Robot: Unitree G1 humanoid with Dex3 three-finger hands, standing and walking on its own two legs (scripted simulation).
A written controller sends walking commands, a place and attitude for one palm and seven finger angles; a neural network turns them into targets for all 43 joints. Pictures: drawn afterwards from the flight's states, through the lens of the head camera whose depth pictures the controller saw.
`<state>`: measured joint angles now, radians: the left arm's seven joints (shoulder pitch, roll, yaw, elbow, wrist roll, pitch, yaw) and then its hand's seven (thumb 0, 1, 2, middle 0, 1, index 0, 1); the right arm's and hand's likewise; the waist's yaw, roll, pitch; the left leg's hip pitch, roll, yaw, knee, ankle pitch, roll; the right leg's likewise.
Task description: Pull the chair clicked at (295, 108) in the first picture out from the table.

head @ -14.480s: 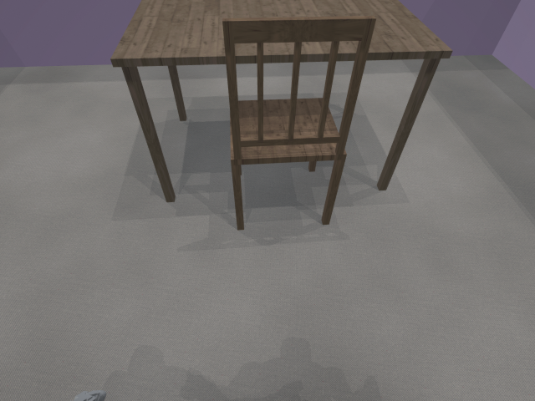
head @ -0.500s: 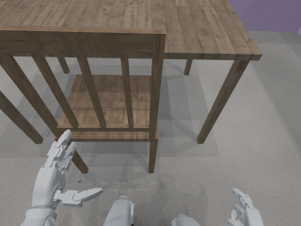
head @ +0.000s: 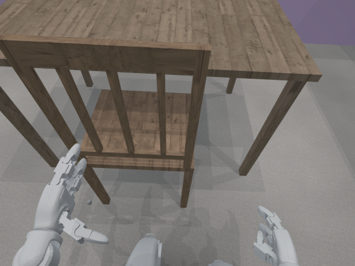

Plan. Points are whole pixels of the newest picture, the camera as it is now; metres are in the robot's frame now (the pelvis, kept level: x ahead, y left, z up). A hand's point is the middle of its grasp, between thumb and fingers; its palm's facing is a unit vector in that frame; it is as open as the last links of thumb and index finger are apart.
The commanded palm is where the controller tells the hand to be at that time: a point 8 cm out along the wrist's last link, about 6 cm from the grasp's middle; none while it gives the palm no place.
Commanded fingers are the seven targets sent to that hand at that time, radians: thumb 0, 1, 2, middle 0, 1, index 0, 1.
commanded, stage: raise the hand toward the chair's back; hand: left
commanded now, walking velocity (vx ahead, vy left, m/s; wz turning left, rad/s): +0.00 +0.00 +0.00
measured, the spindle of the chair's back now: (123, 118) +0.48 +0.19 +0.01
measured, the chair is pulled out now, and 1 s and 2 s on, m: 0.00 0.00 0.00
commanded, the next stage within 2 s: aim the fingers beside a spindle in 0.60 s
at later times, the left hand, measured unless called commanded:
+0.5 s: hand (90, 193) +0.25 +0.20 +0.05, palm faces +0.04 -1.00 -0.06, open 16.9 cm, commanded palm +0.23 +0.26 +0.05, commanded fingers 0.00 -0.50 0.30 -0.06 -0.08 -0.06 -0.08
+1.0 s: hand (100, 190) +0.26 +0.19 +0.04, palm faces +0.00 -1.00 -0.05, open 16.9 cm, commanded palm +0.24 +0.24 +0.04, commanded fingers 0.00 -0.50 0.30 -0.06 -0.08 -0.06 -0.08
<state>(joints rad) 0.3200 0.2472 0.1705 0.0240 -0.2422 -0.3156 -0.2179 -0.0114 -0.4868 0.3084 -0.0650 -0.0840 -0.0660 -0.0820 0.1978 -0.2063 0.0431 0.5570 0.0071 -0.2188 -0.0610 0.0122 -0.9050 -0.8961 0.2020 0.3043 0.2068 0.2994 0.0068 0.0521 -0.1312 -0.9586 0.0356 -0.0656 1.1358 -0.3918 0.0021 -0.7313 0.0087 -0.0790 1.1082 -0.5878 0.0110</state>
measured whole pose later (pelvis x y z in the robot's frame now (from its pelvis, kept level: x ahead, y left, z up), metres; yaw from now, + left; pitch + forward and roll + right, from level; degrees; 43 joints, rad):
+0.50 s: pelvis +0.00 +0.00 +0.01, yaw -1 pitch +12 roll -4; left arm 0.29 0.26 0.21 0.08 -0.25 -0.34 -0.22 -0.01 -0.50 0.30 -0.06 -0.08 -0.07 -0.08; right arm 0.23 -0.24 0.01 0.58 0.01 -0.22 -0.06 0.01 -0.91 -0.90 0.20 0.30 0.20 0.30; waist -0.02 0.05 -0.13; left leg -0.93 0.04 -0.05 1.10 -0.39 0.00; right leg -0.71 0.01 -0.06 1.08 -0.58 0.01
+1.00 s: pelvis +0.00 +0.00 +0.00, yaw +0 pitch +13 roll -4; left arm 0.22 0.24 0.17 0.12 -0.24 -0.35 -0.22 -0.01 -0.50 0.30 -0.06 -0.08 -0.06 -0.08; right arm 0.21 -0.24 0.02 0.57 0.01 -0.22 -0.05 0.01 -0.91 -0.90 0.20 0.30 0.21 0.30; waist -0.02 0.05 -0.13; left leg -0.98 0.04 -0.06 1.14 -0.40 0.00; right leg -0.76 0.01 -0.07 1.13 -0.59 0.01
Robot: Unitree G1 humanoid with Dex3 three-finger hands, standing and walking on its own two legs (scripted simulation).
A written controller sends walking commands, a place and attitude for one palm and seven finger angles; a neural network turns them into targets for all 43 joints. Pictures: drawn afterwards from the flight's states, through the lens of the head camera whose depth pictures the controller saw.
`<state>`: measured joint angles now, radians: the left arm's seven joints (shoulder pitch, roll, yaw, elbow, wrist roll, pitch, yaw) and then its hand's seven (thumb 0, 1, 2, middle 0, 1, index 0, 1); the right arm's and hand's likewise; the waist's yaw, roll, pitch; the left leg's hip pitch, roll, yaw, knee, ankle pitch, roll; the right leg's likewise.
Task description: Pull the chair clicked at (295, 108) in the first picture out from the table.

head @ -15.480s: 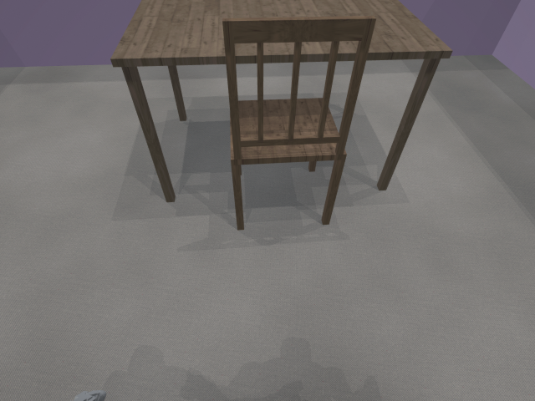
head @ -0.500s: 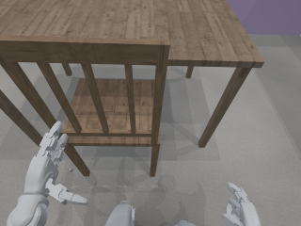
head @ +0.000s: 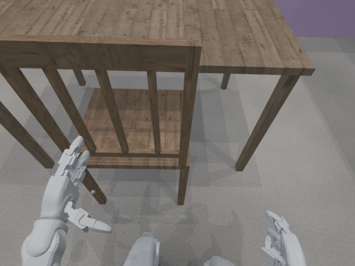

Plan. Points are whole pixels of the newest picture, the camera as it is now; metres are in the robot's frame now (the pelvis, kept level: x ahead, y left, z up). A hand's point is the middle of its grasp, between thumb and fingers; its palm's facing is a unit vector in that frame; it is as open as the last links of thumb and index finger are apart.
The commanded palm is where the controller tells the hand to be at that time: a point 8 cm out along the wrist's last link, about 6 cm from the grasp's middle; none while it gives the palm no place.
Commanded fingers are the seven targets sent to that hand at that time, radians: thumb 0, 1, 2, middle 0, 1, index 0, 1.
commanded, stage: aim the fingers beside a spindle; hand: left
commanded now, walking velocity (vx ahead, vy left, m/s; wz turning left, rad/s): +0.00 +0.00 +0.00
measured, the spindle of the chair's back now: (115, 118) +0.48 +0.20 +0.02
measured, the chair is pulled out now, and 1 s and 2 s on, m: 0.00 0.00 0.00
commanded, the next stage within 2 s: push the fingers through the gap in 1.70 s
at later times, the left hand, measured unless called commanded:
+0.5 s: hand (108, 182) +0.29 +0.17 +0.02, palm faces +0.01 -1.00 -0.05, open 16.9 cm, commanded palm +0.27 +0.23 +0.02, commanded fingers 0.00 -0.50 0.30 -0.06 -0.08 -0.06 -0.08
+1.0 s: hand (113, 173) +0.32 +0.17 +0.00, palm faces +0.02 -1.00 -0.05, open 16.9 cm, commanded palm +0.30 +0.22 +0.00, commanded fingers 0.00 -0.50 0.30 -0.06 -0.08 -0.06 -0.08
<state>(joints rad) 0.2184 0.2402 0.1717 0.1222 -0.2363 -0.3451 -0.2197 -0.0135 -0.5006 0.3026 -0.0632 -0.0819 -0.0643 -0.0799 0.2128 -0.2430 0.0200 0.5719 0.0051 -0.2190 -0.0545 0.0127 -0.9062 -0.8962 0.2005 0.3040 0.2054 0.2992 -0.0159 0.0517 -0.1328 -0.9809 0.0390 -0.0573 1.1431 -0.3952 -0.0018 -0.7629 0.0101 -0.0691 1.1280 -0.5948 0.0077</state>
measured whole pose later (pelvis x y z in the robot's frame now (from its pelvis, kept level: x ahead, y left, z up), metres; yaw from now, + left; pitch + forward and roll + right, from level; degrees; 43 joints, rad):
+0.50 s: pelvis +0.00 +0.00 -0.01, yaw -1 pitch +16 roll -3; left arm 0.10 0.22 0.15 0.21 -0.20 -0.36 -0.16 -0.01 -0.50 0.30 -0.06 -0.08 -0.07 -0.08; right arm 0.22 -0.24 0.02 0.57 -0.01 -0.17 -0.04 0.01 -0.91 -0.90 0.20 0.30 0.20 0.30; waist -0.02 0.05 -0.15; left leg -1.06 0.05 -0.05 1.20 -0.41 -0.01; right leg -0.86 0.01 -0.06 1.20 -0.62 0.00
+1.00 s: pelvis +0.00 -0.01 -0.03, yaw -1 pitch +18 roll -3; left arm -0.02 0.23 0.18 0.33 -0.20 -0.38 -0.16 -0.01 -0.50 0.30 -0.06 -0.08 -0.06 -0.08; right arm 0.20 -0.25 0.01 0.58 -0.01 -0.12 -0.03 0.01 -0.91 -0.90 0.20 0.30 0.20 0.30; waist -0.03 0.05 -0.16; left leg -1.15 0.05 -0.06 1.26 -0.43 -0.01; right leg -0.94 0.02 -0.06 1.27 -0.65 0.00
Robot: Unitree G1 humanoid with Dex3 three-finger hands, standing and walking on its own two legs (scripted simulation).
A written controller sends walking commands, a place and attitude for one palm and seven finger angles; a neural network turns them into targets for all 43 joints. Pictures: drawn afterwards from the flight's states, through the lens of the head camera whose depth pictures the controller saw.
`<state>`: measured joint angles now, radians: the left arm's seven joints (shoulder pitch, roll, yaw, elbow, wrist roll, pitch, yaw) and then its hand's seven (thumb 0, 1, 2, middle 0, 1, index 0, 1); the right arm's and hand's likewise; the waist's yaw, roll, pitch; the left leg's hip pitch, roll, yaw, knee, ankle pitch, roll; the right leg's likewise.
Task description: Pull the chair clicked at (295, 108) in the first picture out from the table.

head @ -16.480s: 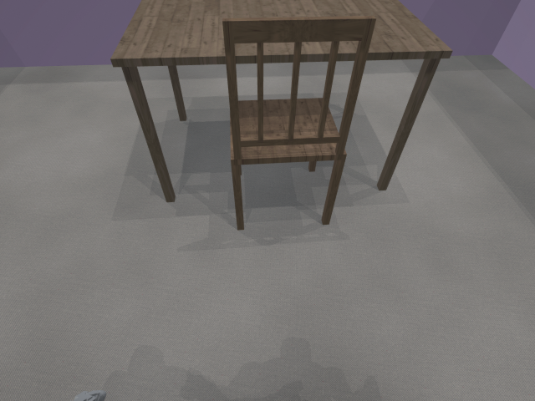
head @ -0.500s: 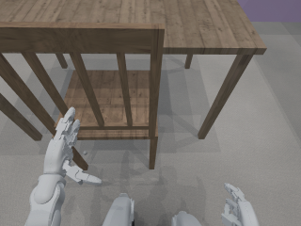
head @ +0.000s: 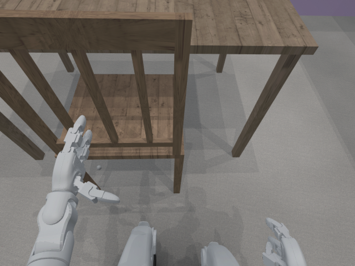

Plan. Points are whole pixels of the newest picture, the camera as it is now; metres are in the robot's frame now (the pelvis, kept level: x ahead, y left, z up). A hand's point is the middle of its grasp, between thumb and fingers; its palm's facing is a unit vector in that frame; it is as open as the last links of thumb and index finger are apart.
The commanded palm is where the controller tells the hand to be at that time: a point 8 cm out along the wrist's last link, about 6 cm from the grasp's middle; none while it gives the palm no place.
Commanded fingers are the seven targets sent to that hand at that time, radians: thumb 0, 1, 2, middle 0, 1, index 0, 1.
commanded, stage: aim the fingers beside a spindle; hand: left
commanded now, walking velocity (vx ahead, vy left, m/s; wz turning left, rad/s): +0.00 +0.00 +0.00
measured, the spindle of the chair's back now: (100, 105) +0.48 +0.22 +0.04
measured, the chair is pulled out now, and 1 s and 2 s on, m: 0.00 0.00 0.00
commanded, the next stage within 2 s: push the fingers through the gap in 0.70 s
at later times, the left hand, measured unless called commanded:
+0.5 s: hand (97, 170) +0.31 +0.19 +0.02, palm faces +0.04 -1.00 -0.04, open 16.9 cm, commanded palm +0.30 +0.24 +0.02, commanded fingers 0.00 -0.50 0.30 -0.06 -0.08 -0.06 -0.08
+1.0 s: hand (98, 163) +0.33 +0.19 +0.02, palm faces +0.05 -1.00 -0.04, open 16.9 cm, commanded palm +0.32 +0.24 +0.02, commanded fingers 0.00 -0.50 0.30 -0.06 -0.08 -0.06 -0.08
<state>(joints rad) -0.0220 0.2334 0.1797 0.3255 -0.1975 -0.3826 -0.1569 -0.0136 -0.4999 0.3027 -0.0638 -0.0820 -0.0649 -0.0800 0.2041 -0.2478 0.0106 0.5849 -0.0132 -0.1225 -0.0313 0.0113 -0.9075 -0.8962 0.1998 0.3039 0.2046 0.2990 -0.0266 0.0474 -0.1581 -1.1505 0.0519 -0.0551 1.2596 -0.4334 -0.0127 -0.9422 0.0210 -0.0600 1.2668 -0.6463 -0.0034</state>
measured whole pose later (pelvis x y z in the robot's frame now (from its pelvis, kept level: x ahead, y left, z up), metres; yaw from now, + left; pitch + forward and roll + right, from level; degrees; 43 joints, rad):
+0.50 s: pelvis +0.00 +0.01 +0.00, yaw +0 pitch +19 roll -4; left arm -0.01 0.23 0.17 0.32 -0.20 -0.40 -0.15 -0.01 -0.50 0.30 -0.06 -0.08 -0.06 -0.08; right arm 0.21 -0.24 0.01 0.58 -0.01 -0.09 -0.02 0.01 -0.91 -0.90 0.20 0.30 0.20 0.30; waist -0.03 0.05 -0.16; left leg -1.18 0.05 -0.05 1.28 -0.44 0.00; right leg -0.97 0.02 -0.05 1.28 -0.65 0.01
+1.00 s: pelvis +0.00 +0.01 -0.01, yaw +0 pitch +19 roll -5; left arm -0.09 0.24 0.18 0.37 -0.18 -0.39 -0.13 -0.01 -0.50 0.30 -0.06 -0.08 -0.06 -0.08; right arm 0.20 -0.24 0.02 0.58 -0.02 -0.08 -0.03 0.01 -0.91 -0.90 0.20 0.30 0.21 0.30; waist -0.03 0.05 -0.17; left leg -1.21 0.05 -0.06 1.30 -0.44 0.00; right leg -0.99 0.02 -0.06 1.30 -0.65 0.01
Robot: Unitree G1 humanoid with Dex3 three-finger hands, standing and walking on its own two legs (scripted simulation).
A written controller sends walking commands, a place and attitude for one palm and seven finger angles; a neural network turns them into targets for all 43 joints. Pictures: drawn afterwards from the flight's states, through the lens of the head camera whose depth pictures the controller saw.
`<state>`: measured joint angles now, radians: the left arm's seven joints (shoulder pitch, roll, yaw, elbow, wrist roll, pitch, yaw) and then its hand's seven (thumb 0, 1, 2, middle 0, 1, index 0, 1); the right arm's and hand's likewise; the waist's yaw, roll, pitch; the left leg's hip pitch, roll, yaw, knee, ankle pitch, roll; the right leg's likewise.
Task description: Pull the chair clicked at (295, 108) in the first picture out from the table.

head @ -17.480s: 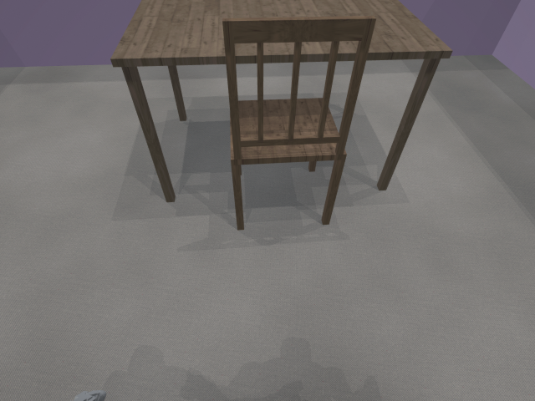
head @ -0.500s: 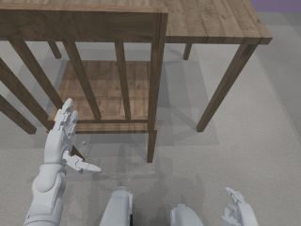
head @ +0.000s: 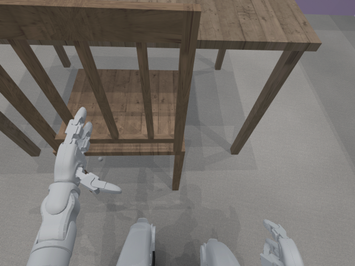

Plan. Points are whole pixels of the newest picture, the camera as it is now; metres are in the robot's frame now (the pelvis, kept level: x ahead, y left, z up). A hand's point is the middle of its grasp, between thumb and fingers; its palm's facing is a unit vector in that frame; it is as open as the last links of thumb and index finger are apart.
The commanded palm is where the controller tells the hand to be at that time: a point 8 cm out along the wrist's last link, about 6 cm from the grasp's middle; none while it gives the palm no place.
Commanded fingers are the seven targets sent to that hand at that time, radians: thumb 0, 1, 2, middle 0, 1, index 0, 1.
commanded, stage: push the fingers through the gap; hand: left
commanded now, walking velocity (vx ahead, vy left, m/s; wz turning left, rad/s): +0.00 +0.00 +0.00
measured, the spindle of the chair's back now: (102, 100) +0.48 +0.21 +0.05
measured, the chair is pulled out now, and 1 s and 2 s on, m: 0.00 0.00 0.00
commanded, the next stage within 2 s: hook a spindle and tug to test in 1.40 s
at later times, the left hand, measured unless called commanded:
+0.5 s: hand (107, 138) +0.38 +0.18 +0.03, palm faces +0.06 -1.00 -0.05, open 16.9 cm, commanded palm +0.37 +0.23 +0.03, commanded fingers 0.00 -0.50 0.30 -0.06 -0.08 -0.06 -0.08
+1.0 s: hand (109, 119) +0.44 +0.19 +0.03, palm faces +0.08 -1.00 -0.05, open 16.9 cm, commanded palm +0.42 +0.23 +0.03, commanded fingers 0.00 -0.50 0.30 -0.06 -0.08 -0.06 -0.08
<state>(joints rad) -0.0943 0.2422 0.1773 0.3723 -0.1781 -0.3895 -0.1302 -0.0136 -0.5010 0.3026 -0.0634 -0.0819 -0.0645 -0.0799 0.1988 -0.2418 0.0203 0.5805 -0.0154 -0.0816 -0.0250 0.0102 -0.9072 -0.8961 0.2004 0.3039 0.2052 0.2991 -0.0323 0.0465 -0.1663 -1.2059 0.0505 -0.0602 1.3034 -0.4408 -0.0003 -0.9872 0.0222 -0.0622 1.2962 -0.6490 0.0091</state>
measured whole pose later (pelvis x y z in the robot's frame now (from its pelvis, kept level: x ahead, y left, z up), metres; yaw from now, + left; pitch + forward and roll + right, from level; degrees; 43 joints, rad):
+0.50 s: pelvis +0.00 +0.00 +0.00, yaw -1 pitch +21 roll -4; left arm -0.29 0.26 0.23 0.57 -0.15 -0.39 -0.12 -0.01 -0.50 0.30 -0.06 -0.08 -0.07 -0.08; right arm 0.24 -0.25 0.01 0.61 -0.02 -0.05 -0.01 0.01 -0.91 -0.90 0.20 0.30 0.20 0.30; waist -0.06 0.05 -0.17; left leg -1.22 0.06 -0.05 1.29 -0.44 0.00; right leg -1.01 0.03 -0.05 1.29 -0.64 0.01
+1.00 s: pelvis +0.00 +0.00 -0.01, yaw -1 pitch +23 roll -4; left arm -0.52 0.33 0.32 0.78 -0.13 -0.42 -0.14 -0.01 -0.50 0.30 -0.06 -0.08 -0.06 -0.08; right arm 0.26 -0.25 0.01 0.63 -0.03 -0.03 0.00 0.01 -0.91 -0.90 0.20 0.30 0.20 0.30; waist -0.09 0.05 -0.16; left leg -1.28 0.07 -0.05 1.32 -0.44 0.00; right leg -1.08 0.04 -0.05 1.32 -0.65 0.01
